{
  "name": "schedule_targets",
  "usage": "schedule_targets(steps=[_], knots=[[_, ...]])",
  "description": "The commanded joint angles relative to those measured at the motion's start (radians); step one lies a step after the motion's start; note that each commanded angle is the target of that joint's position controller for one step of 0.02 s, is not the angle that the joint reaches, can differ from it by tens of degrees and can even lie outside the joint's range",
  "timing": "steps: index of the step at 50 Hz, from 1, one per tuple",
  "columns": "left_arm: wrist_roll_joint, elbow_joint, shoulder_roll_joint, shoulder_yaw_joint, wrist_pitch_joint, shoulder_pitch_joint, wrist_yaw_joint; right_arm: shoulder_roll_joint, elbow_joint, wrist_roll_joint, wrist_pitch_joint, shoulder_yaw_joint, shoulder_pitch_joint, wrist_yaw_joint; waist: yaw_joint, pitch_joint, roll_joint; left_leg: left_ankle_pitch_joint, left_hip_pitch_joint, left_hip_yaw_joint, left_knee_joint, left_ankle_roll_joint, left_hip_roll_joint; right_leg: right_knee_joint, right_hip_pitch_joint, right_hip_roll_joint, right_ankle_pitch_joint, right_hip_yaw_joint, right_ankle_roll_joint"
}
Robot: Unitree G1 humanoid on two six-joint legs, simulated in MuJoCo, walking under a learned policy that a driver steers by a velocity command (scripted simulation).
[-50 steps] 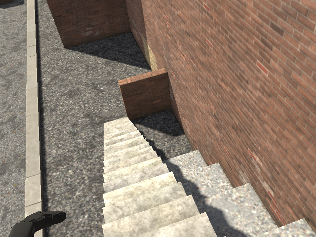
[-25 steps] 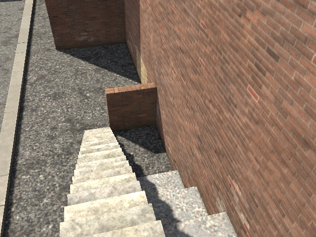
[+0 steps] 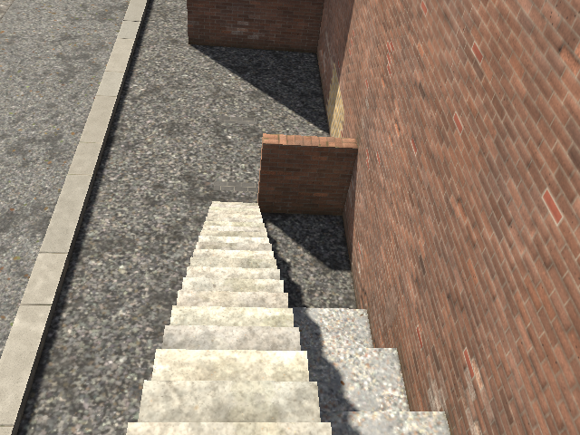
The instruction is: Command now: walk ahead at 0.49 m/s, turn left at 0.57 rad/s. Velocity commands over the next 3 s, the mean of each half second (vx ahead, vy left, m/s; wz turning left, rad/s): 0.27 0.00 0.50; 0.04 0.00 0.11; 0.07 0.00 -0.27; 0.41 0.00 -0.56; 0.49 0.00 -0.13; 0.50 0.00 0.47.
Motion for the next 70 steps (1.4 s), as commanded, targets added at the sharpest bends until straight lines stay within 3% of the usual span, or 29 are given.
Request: schedule_targets(steps=[1,6,7,9,11,13,14,15,16,17,19,21,23,25,27,32,36,39,41,42,43,45,48,50,53,59,63,68,70], knots=[[-0.016,-0.059,0.137,0.044,-0.018,-0.095,0.004,-0.153,-0.030,-0.023,-0.037,-0.049,0.038,-0.034,-0.014,0.056,0.174,0.479,0.243,-0.287,-0.068,0.173,0.145,-0.177,-0.212,-0.028,0.165,0.096,0.012],[-0.025,-0.079,0.116,0.046,-0.052,-0.105,-0.008,-0.163,-0.021,-0.023,-0.071,-0.068,0.071,-0.026,-0.036,0.061,0.142,0.428,0.256,-0.432,0.034,0.249,0.174,-0.295,-0.270,-0.039,0.036,0.160,0.017],[-0.016,-0.097,0.082,0.020,-0.061,-0.049,-0.040,-0.115,-0.059,-0.016,-0.072,-0.058,-0.053,-0.028,0.025,0.099,0.050,0.212,-0.068,-0.297,0.061,0.178,0.058,-0.579,0.036,-0.030,0.342,0.127,0.005],[-0.055,-0.069,0.023,0.000,-0.094,0.083,-0.058,-0.132,-0.080,-0.035,-0.064,-0.056,-0.150,-0.042,0.049,0.103,0.080,0.040,-0.398,-0.199,0.069,0.135,0.009,-0.700,0.509,-0.001,0.491,-0.003,-0.020],[-0.085,-0.043,0.030,0.002,-0.092,0.252,-0.055,-0.147,-0.074,-0.059,-0.068,-0.064,-0.109,-0.053,0.063,0.116,0.151,0.000,-0.414,-0.203,0.189,0.142,-0.018,-0.826,0.618,-0.027,0.391,-0.007,-0.028],[-0.082,0.019,0.077,0.026,-0.107,0.425,-0.026,-0.143,-0.055,-0.081,-0.039,-0.059,-0.081,-0.058,0.163,0.084,0.045,0.022,-0.291,-0.109,0.626,0.098,-0.091,-1.125,0.685,-0.107,0.501,0.027,-0.023],[-0.062,0.059,0.112,0.032,-0.113,0.534,-0.025,-0.124,-0.056,-0.048,-0.041,-0.062,-0.085,-0.028,0.210,-0.042,-0.073,-0.292,-0.450,0.004,0.918,0.058,-0.156,-0.893,0.930,-0.096,0.495,-0.103,0.017],[-0.065,0.001,0.142,0.003,-0.113,0.492,-0.037,-0.045,-0.106,0.037,-0.034,-0.068,0.028,-0.002,0.104,-0.125,-0.143,-0.498,-0.648,0.040,1.420,-0.008,-0.180,-0.624,1.040,-0.276,0.793,0.104,0.068],[-0.065,0.025,0.222,0.021,-0.106,0.547,-0.063,-0.044,-0.163,0.105,-0.040,-0.062,0.059,-0.001,0.076,-0.172,-0.266,-0.475,-0.808,0.089,1.573,-0.040,-0.091,-0.475,1.138,-0.435,1.478,0.244,0.098],[-0.081,0.072,0.271,0.058,-0.097,0.638,-0.063,-0.092,-0.167,0.085,-0.043,-0.068,-0.001,-0.008,0.124,-0.177,-0.228,-0.295,-0.900,0.149,1.565,-0.057,-0.042,-0.619,1.074,-0.522,1.173,0.369,0.011],[-0.032,0.037,0.140,0.036,-0.119,0.458,-0.045,-0.151,-0.194,0.021,-0.005,-0.080,-0.278,-0.008,0.148,0.022,-0.071,0.051,-0.861,0.152,1.522,-0.035,0.038,-0.982,0.659,-0.490,0.119,0.480,-0.126],[-0.020,0.045,0.117,0.016,-0.136,0.378,-0.043,-0.144,-0.190,0.017,0.049,-0.075,-0.298,-0.003,0.093,0.190,-0.062,0.095,-0.780,0.104,1.455,-0.029,0.068,-1.046,0.373,-0.488,0.011,0.446,-0.204],[-0.036,0.047,0.047,-0.008,-0.150,0.348,-0.044,-0.104,-0.197,-0.005,0.070,-0.072,-0.296,0.001,0.065,0.263,-0.030,0.316,-0.806,0.081,1.318,-0.046,0.032,-1.033,0.243,-0.378,-0.325,0.314,-0.170],[-0.027,0.083,0.063,-0.006,-0.155,0.411,-0.046,-0.072,-0.183,-0.018,0.077,-0.075,-0.272,-0.012,0.063,0.238,-0.030,0.340,-0.841,0.100,1.352,-0.062,-0.004,-1.006,0.271,-0.366,-0.194,0.261,-0.132],[-0.053,0.091,0.020,-0.032,-0.167,0.380,-0.027,-0.008,-0.199,-0.015,0.092,-0.050,-0.309,0.011,0.036,0.253,-0.006,0.509,-0.737,0.124,1.106,-0.082,-0.011,-1.000,0.162,-0.305,-0.183,0.137,-0.129],[-0.045,0.156,-0.010,-0.047,-0.179,0.459,-0.018,-0.001,-0.168,-0.037,0.114,-0.047,-0.316,0.014,0.059,0.147,-0.062,0.496,-0.611,0.138,0.711,-0.098,0.024,-0.963,0.432,-0.288,0.012,0.074,-0.144],[-0.020,0.125,0.012,-0.044,-0.144,0.374,-0.016,-0.013,-0.157,-0.004,0.101,-0.024,-0.379,0.037,0.094,0.087,-0.176,0.284,-0.259,0.258,0.169,-0.099,0.075,-0.959,0.467,-0.293,0.112,0.025,-0.189],[-0.041,0.115,0.063,-0.035,-0.106,0.305,-0.011,-0.005,-0.119,0.034,0.074,-0.004,-0.314,0.020,0.067,0.094,-0.194,0.075,-0.064,0.257,-0.164,-0.078,0.090,-0.892,0.475,-0.290,0.290,-0.025,-0.184],[-0.018,0.155,0.068,-0.013,-0.056,0.456,0.000,-0.048,-0.076,0.000,0.038,-0.007,-0.204,0.007,0.086,0.156,-0.036,0.416,0.084,0.177,-0.417,-0.054,0.162,-0.751,0.490,-0.261,0.237,-0.012,-0.133],[-0.014,0.135,0.046,-0.002,-0.042,0.530,0.002,-0.084,-0.071,-0.008,0.003,-0.010,-0.115,-0.003,0.125,0.075,0.095,0.923,0.247,0.003,-0.301,-0.027,0.307,-0.568,0.356,-0.251,-0.058,-0.010,-0.098],[-0.035,0.111,-0.077,-0.029,-0.028,0.492,-0.005,-0.097,-0.056,0.023,0.002,0.002,-0.154,-0.016,0.152,0.054,0.300,1.054,0.213,-0.064,-0.279,0.074,0.324,-0.597,0.244,-0.151,-0.344,-0.034,-0.059],[-0.045,0.070,0.002,-0.013,-0.003,0.323,-0.008,-0.068,-0.072,0.027,-0.005,0.019,-0.162,-0.012,0.095,0.044,0.243,0.745,0.142,-0.127,-0.394,0.116,0.313,-0.541,0.236,-0.088,-0.460,-0.015,-0.029],[-0.037,0.136,-0.087,-0.047,0.000,0.348,-0.032,-0.067,-0.111,0.030,-0.026,0.032,-0.309,-0.022,0.164,-0.006,0.205,0.482,-0.133,0.028,-0.443,0.083,0.257,-0.568,0.593,-0.085,-0.217,-0.016,-0.025],[-0.029,0.155,-0.077,-0.053,-0.006,0.321,-0.030,-0.059,-0.108,0.028,-0.034,0.035,-0.338,-0.011,0.176,0.036,0.126,0.509,-0.180,0.079,-0.416,0.058,0.225,-0.663,0.656,-0.095,-0.104,0.000,-0.041],[-0.049,0.154,0.011,-0.035,-0.021,0.248,-0.019,-0.079,-0.058,0.025,-0.032,0.027,-0.208,0.007,0.108,0.085,-0.014,0.658,0.004,0.106,-0.390,0.008,0.194,-0.809,0.539,-0.129,-0.058,0.040,-0.051],[-0.060,0.100,-0.006,-0.019,-0.011,0.150,-0.026,-0.133,-0.083,0.011,-0.016,0.005,-0.263,0.006,0.079,0.059,0.073,0.616,0.123,0.131,-0.403,-0.006,0.221,-0.798,0.453,-0.082,-0.119,0.052,-0.041],[-0.036,0.044,0.018,0.001,-0.018,0.145,-0.020,-0.175,-0.152,0.001,-0.006,-0.027,-0.353,-0.013,0.087,-0.011,0.132,0.559,0.055,0.115,-0.358,0.094,0.299,-0.518,0.390,-0.027,-0.217,-0.006,-0.050],[-0.043,-0.040,0.018,0.007,0.005,0.142,-0.034,-0.201,-0.200,-0.015,0.048,-0.056,-0.363,-0.012,0.097,0.047,0.137,-0.020,-0.070,0.093,-0.363,0.128,0.354,-0.621,0.356,-0.018,-0.504,-0.047,-0.131],[-0.053,0.002,0.085,0.033,-0.003,0.291,-0.053,-0.204,-0.249,-0.028,0.055,-0.070,-0.463,0.007,0.189,0.116,0.008,-0.233,-0.316,0.254,-0.182,0.030,0.211,-0.762,0.497,-0.060,-0.495,0.132,-0.206]])
Next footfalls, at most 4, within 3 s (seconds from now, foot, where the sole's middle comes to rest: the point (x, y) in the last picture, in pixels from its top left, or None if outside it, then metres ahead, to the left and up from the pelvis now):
0.28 right None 0.23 -0.15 -0.94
0.82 left None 0.23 0.10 -0.94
1.38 right None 0.25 -0.08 -0.94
1.72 left None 0.25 0.17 -0.94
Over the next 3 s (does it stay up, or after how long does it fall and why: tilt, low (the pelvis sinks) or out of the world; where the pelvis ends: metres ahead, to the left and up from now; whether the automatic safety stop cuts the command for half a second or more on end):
stays up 0.69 0.00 -0.55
